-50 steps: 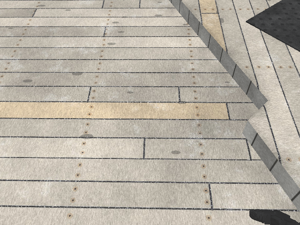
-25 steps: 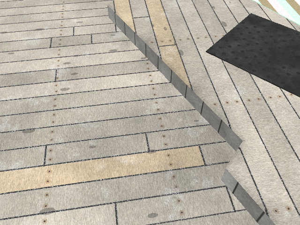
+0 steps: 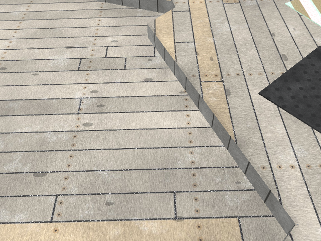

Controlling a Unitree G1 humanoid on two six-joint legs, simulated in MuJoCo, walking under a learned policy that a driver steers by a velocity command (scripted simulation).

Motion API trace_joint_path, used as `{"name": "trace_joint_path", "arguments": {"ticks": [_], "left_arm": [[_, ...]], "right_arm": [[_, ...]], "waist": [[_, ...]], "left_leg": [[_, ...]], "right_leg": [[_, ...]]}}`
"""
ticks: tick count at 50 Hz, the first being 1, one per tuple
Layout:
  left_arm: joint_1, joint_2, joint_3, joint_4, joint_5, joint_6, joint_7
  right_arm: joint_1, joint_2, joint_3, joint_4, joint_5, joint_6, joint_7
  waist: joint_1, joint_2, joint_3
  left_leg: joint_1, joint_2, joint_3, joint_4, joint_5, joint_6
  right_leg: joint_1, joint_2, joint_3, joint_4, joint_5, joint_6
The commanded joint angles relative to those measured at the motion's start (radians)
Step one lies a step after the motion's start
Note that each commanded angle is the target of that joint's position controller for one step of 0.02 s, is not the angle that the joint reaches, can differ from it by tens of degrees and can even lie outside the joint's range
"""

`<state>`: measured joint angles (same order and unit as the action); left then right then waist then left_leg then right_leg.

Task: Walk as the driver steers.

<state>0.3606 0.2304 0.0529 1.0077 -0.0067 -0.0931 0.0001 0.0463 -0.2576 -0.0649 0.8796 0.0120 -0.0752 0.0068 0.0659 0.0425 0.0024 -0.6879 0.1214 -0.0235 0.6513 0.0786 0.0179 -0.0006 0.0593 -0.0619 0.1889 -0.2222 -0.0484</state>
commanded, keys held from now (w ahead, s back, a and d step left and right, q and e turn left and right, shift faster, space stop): w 0.86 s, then no key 0.14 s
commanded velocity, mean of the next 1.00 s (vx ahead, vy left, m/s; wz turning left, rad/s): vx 0.48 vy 0.00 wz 0.00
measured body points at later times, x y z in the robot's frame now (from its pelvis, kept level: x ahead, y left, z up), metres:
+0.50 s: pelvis +0.29 +0.06 +0.00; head +0.31 +0.07 +0.45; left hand +0.45 +0.33 -0.11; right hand +0.30 -0.21 -0.13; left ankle +0.25 +0.14 -0.75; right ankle +0.46 -0.13 -0.68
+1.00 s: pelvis +0.58 +0.00 +0.00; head +0.60 -0.01 +0.45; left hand +0.60 +0.27 -0.13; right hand +0.72 -0.26 -0.12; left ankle +0.69 +0.18 -0.68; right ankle +0.57 -0.08 -0.75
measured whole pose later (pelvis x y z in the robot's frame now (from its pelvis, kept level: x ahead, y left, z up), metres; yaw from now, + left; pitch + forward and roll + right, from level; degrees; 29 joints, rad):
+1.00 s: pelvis +0.58 +0.00 +0.00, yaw +0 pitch +1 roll -1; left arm 0.29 0.24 0.06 0.99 0.01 -0.09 -0.01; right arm 0.11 -0.28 -0.07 0.89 0.00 -0.07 -0.02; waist 0.04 0.04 0.03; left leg -0.65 0.12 -0.03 0.87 -0.15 0.00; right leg -0.14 0.05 -0.06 0.28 -0.16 -0.05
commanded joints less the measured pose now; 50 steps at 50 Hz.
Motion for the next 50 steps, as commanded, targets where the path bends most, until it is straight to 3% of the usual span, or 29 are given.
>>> {"name": "trace_joint_path", "arguments": {"ticks": [1,5,6,7,8,9,10,11,12,13,14,16,18,21,25,30,33,34,35,36,37,38,39,40,41,42,45,47,50], "left_arm": [[0.049,0.165,0.032,-0.017,-0.006,0.0,0.008],[0.045,0.187,0.044,-0.006,-0.009,0.021,0.015],[0.025,0.201,0.048,-0.011,-0.01,0.024,0.017],[0.001,0.199,0.047,-0.016,-0.01,0.03,0.018],[-0.007,0.175,0.036,-0.029,-0.004,0.032,0.019],[0.09,0.083,0.008,-0.051,0.009,0.018,0.011],[0.116,0.044,-0.008,-0.035,-0.002,-0.01,0.0],[0.024,0.148,0.019,-0.054,-0.03,-0.031,-0.007],[-0.065,0.166,0.023,-0.08,-0.043,-0.041,-0.006],[-0.103,0.156,0.025,-0.085,-0.032,-0.038,0.001],[-0.099,0.15,0.034,-0.081,-0.017,-0.025,0.009],[-0.059,0.103,0.031,-0.073,-0.012,0.005,0.013],[-0.088,0.094,0.031,-0.087,-0.007,0.019,0.017],[-0.194,0.1,0.034,-0.124,0.006,0.019,0.015],[-0.329,0.073,0.02,-0.159,0.0,0.01,-0.001],[-0.461,0.079,0.007,-0.208,-0.01,-0.001,-0.026],[-0.421,0.119,0.017,-0.212,-0.013,-0.013,-0.038],[-0.348,0.145,0.031,-0.195,-0.011,-0.016,-0.038],[-0.195,0.186,0.055,-0.146,-0.008,-0.016,-0.033],[-0.002,0.255,0.077,-0.101,0.004,-0.014,-0.024],[0.092,0.337,0.098,-0.072,0.005,-0.006,-0.023],[0.084,0.238,0.067,-0.074,-0.004,-0.005,-0.022],[-0.009,0.196,0.053,-0.094,-0.009,-0.009,-0.017],[-0.089,0.168,0.043,-0.116,-0.002,-0.011,-0.015],[-0.148,0.131,0.032,-0.123,0.007,-0.013,-0.02],[-0.173,0.126,0.029,-0.123,0.017,-0.018,-0.02],[-0.166,0.14,0.028,-0.105,0.02,-0.022,-0.019],[-0.154,0.16,0.03,-0.093,0.02,-0.017,-0.006],[-0.141,0.165,0.028,-0.083,0.016,-0.003,0.007]], "right_arm": [[-0.142,-0.042,0.002,-0.088,0.007,-0.017,0.016],[-0.145,-0.074,-0.003,-0.113,0.01,-0.029,0.039],[-0.087,-0.097,-0.013,-0.101,0.007,-0.03,0.038],[0.037,-0.128,-0.032,-0.066,0.004,-0.03,0.035],[0.223,-0.181,-0.057,-0.011,-0.001,-0.028,0.026],[0.373,-0.28,-0.08,0.015,-0.023,-0.024,0.016],[0.39,-0.242,-0.064,0.025,-0.009,-0.018,0.017],[0.325,-0.179,-0.043,0.014,0.0,-0.019,0.017],[0.243,-0.141,-0.032,-0.007,-0.002,-0.02,0.013],[0.174,-0.114,-0.022,-0.016,-0.012,-0.024,0.017],[0.134,-0.084,-0.014,-0.019,-0.022,-0.03,0.02],[0.127,-0.078,-0.012,-0.008,-0.024,-0.035,0.025],[0.157,-0.107,-0.018,0.008,-0.02,-0.039,0.018],[0.21,-0.13,-0.022,0.028,-0.017,-0.034,-0.002],[0.273,-0.137,-0.021,0.051,-0.006,-0.028,-0.012],[0.363,-0.148,-0.027,0.096,0.0,-0.005,-0.014],[0.344,-0.17,-0.037,0.098,0.002,0.012,-0.021],[0.322,-0.178,-0.039,0.093,0.004,0.016,-0.022],[0.306,-0.162,-0.033,0.086,0.004,0.021,-0.023],[0.306,-0.131,-0.017,0.063,-0.008,0.02,-0.023],[0.424,-0.002,0.02,0.051,-0.009,-0.006,-0.009],[0.367,-0.074,0.005,0.063,0.01,-0.032,-0.005],[0.277,-0.134,-0.011,0.031,0.035,-0.049,-0.002],[0.22,-0.135,-0.01,0.019,0.036,-0.053,-0.007],[0.176,-0.128,-0.017,0.016,0.017,-0.045,-0.016],[0.213,-0.113,-0.022,0.018,0.012,-0.032,-0.019],[0.238,-0.068,-0.02,0.024,0.001,0.0,-0.026],[0.195,-0.06,-0.018,0.003,-0.013,0.006,-0.029],[0.109,-0.032,-0.005,-0.017,-0.015,0.006,-0.021]], "waist": [[0.012,-0.098,0.085],[-0.025,-0.122,0.069],[-0.061,-0.139,0.031],[-0.131,-0.142,-0.042],[-0.206,-0.116,-0.159],[-0.192,0.079,-0.332],[-0.175,0.23,-0.435],[-0.184,0.15,-0.309],[-0.166,0.088,-0.188],[-0.128,0.004,-0.101],[-0.09,0.01,-0.063],[-0.052,0.037,-0.04],[-0.043,0.024,-0.009],[-0.066,0.004,0.02],[-0.109,0.008,0.044],[-0.15,0.006,0.084],[-0.104,0.033,0.053],[-0.059,0.05,0.003],[0.015,0.04,-0.088],[0.079,-0.031,-0.233],[0.027,-0.292,-0.372],[0.055,-0.257,-0.379],[0.044,-0.218,-0.228],[0.017,-0.132,-0.148],[-0.012,-0.068,-0.063],[-0.056,-0.121,-0.057],[-0.096,-0.098,-0.014],[-0.099,-0.095,-0.002],[-0.074,-0.113,-0.022]], "left_leg": [[-0.007,-0.032,0.03,-0.09,0.026,0.009],[0.047,-0.062,0.039,-0.147,-0.11,0.053],[0.144,-0.092,0.063,-0.147,-0.148,0.069],[0.317,-0.128,0.094,-0.162,-0.143,0.094],[0.601,-0.093,0.052,-0.131,-0.109,0.132],[1.022,0.169,-0.335,-0.126,-0.171,0.266],[1.141,0.288,-0.715,-0.313,-0.304,0.353],[1.047,0.248,-0.623,-0.341,-0.378,0.297],[0.894,0.213,-0.47,-0.359,-0.34,0.258],[0.724,0.173,-0.36,-0.395,-0.258,0.237],[0.614,0.136,-0.286,-0.426,-0.205,0.217],[0.507,0.107,-0.217,-0.485,-0.181,0.217],[0.475,0.1,-0.165,-0.521,-0.132,0.228],[0.513,0.089,-0.113,-0.54,-0.066,0.218],[0.541,0.049,-0.031,-0.545,-0.056,0.18],[0.718,0.111,-0.039,-0.485,-0.032,0.18],[0.79,0.144,-0.045,-0.397,0.15,0.153],[0.789,0.13,-0.027,-0.313,0.323,0.139],[0.745,0.079,0.011,-0.139,0.421,0.115],[0.544,0.025,0.051,0.148,0.218,0.08],[0.122,-0.165,0.054,0.528,-0.365,0.006],[-0.01,-0.161,-0.09,0.664,-0.644,0.018],[-0.092,-0.103,-0.088,0.696,-0.583,0.036],[-0.068,-0.048,-0.06,0.655,-0.49,0.041],[-0.025,-0.015,-0.043,0.583,-0.427,0.041],[0.043,0.015,-0.055,0.539,-0.387,0.037],[0.106,0.025,-0.038,0.445,-0.37,0.004],[0.092,0.015,-0.019,0.325,-0.29,-0.024],[0.193,-0.027,0.025,0.08,-0.081,-0.026]], "right_leg": [[-0.005,-0.276,0.11,-0.055,0.263,-0.137],[0.11,-0.331,0.117,0.047,0.447,-0.114],[0.114,-0.326,0.108,0.111,0.616,-0.103],[0.091,-0.293,0.077,0.251,0.769,-0.083],[-0.043,-0.241,0.043,0.473,0.717,-0.052],[-0.42,-0.115,0.005,0.871,0.316,0.008],[-0.637,0.003,0.116,1.105,-0.336,0.028],[-0.745,-0.066,0.186,1.192,-0.323,0.004],[-0.768,-0.119,0.152,1.174,-0.238,-0.01],[-0.727,-0.166,0.129,1.102,-0.151,-0.008],[-0.665,-0.2,0.134,1.033,-0.099,-0.007],[-0.586,-0.222,0.134,0.97,-0.058,0.0],[-0.617,-0.231,0.124,0.894,0.0,0.018],[-0.699,-0.229,0.117,0.721,0.166,0.047],[-0.653,-0.184,0.072,0.483,0.343,0.046],[-0.697,-0.154,0.062,0.349,0.278,0.024],[-0.605,-0.122,0.048,0.307,0.167,-0.012],[-0.486,-0.086,0.016,0.297,0.146,-0.029],[-0.274,-0.059,-0.004,0.282,0.163,-0.058],[0.045,-0.206,0.161,0.327,0.185,-0.122],[0.411,-0.441,0.644,0.238,-0.014,-0.296],[0.421,-0.446,0.779,0.127,-0.103,-0.286],[0.3,-0.415,0.627,0.113,-0.092,-0.233],[0.154,-0.379,0.505,0.09,-0.01,-0.204],[0.004,-0.333,0.406,0.05,0.085,-0.175],[-0.076,-0.326,0.362,0.026,0.131,-0.178],[-0.191,-0.308,0.253,-0.013,0.41,-0.194],[-0.207,-0.287,0.159,0.003,0.646,-0.186],[-0.229,-0.215,0.045,0.019,0.685,-0.138]]}}
Velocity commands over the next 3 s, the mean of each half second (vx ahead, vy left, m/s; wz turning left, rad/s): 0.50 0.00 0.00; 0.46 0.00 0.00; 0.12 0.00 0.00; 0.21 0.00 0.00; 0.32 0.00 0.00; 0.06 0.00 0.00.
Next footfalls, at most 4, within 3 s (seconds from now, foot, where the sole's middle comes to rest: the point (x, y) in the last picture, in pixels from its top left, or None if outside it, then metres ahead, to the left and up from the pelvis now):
0.16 left None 0.29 0.14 -0.78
0.72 right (202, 216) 0.61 -0.09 -0.78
1.18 left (152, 170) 0.82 0.14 -0.78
1.46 right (204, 188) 0.74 -0.10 -0.78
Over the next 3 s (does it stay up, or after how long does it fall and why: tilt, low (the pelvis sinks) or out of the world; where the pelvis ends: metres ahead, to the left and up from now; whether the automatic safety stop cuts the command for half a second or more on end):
stays up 1.08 0.06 -0.01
